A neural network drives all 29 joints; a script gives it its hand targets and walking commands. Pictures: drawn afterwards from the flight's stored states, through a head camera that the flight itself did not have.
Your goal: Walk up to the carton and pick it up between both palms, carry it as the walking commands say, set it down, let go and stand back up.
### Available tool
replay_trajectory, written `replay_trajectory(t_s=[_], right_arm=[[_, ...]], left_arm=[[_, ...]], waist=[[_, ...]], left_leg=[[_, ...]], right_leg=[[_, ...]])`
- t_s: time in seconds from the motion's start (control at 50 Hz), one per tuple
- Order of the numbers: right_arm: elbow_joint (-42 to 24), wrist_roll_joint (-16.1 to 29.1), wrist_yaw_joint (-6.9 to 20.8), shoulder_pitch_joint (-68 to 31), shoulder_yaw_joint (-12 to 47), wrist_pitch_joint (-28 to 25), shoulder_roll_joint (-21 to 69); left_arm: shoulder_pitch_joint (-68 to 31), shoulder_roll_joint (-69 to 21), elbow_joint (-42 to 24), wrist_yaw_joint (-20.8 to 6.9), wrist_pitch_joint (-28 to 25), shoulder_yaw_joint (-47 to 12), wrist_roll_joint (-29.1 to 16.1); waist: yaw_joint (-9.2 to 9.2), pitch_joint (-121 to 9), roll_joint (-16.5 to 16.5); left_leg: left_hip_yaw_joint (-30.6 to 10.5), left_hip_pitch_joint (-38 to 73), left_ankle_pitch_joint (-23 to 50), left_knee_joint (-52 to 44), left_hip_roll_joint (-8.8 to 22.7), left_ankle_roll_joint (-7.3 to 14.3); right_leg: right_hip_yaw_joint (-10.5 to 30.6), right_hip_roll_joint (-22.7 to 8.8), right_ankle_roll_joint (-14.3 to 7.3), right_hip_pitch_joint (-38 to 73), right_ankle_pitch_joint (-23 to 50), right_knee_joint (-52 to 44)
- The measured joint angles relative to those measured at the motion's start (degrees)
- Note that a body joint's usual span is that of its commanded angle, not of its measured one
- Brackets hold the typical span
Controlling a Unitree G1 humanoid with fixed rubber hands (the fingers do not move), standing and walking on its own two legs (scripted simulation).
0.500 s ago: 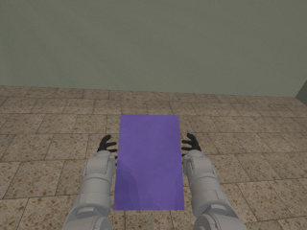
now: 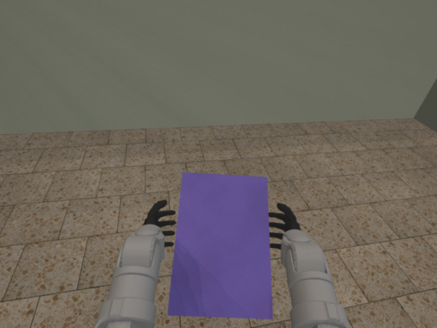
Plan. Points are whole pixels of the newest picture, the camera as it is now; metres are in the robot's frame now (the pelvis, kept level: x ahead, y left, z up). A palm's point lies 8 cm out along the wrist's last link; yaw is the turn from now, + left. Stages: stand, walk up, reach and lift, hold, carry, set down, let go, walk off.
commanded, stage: hold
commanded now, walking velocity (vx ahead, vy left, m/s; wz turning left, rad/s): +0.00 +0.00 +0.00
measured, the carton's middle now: (219, 245) +0.34 +0.03 -0.05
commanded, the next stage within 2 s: set down in 0.18 s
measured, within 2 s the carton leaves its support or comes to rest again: neither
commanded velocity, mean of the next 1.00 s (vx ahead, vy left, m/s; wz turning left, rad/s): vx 0.00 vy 0.00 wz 0.00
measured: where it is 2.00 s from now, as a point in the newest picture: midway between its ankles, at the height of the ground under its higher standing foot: outside the picture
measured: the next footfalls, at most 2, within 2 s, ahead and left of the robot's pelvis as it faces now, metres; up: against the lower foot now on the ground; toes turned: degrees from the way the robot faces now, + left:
none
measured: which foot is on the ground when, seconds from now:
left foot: down 0.00-1.00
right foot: down 0.00-1.00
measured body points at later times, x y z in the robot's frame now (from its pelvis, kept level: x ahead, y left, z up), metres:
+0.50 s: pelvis -0.02 -0.04 -0.02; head -0.07 -0.03 +0.43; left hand +0.24 +0.17 -0.01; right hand +0.31 -0.10 +0.01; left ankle +0.06 +0.11 -0.74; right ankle +0.01 -0.07 -0.74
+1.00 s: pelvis -0.04 -0.02 -0.05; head +0.07 +0.02 +0.39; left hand +0.29 +0.17 -0.10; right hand +0.35 -0.09 -0.08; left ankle +0.06 +0.11 -0.74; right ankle +0.01 -0.07 -0.74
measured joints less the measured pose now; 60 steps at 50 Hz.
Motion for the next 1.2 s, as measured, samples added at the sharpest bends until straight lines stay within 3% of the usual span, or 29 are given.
replay_trajectory(t_s=[0.22,0.3,0.44,0.7,0.86,1.2], right_arm=[[-1.42,-0.2,-1.39,-2.15,-0.11,0.62,0.75],[2.35,0.5,-1.91,-3.57,1.05,-0.76,1.28],[9.8,-0.61,-3.51,-6.31,-1.42,-5.29,2.34],[16.5,-1.61,-7.08,-12.17,-9.32,-17.61,4.47],[16.77,-0.29,-6.78,-15.27,-10.37,-23.02,3.48],[14.02,4.87,-6.25,-14.83,-4.39,-30.44,0.2]], left_arm=[[0.13,0.03,-3.83,-1.11,0.65,0.54,-0.52],[0.55,0.17,-1.87,-1.87,-1.38,3.01,2.64],[0.03,0.06,2.57,-3.35,-5.31,7.29,3.32],[-7.93,-1.07,11.39,-1.82,-17.28,14.66,7.25],[-12.74,-0.76,12.37,-0.42,-21.98,14.9,7.19],[-8.1,-2.77,6.79,4.57,-31.21,10.29,-0.99]], waist=[[2.07,1.69,-0.76],[2.6,0.74,-0.33],[3.34,1.29,-0.28],[1.96,3.19,-1.49],[1.13,5.38,-2.17],[-0.8,-0.05,0.44]], left_leg=[[-0.84,-2.81,0.36,1.22,0.75,-1.55],[-0.48,-4.64,-0.1,2.65,1.61,-1.92],[-1.28,-8.3,-1.16,6.62,2.23,-2.7],[-1.87,-21.31,-3.28,16.09,3.4,-3.0],[-2.09,-30.0,-4.06,20.59,3.24,-2.68],[-0.92,-54.45,-7.17,32.01,2.12,-0.07]], right_leg=[[-0.94,0.79,-1.52,-3.23,-0.4,2.32],[-0.64,1.64,-2.07,-5.05,-0.37,3.27],[-1.64,2.29,-2.86,-8.14,-1.14,6.28],[-2.77,3.43,-3.18,-20.36,-2.31,13.93],[-3.28,3.24,-2.88,-28.68,-2.94,17.89],[-2.94,1.93,-0.53,-52.5,-5.91,28.6]])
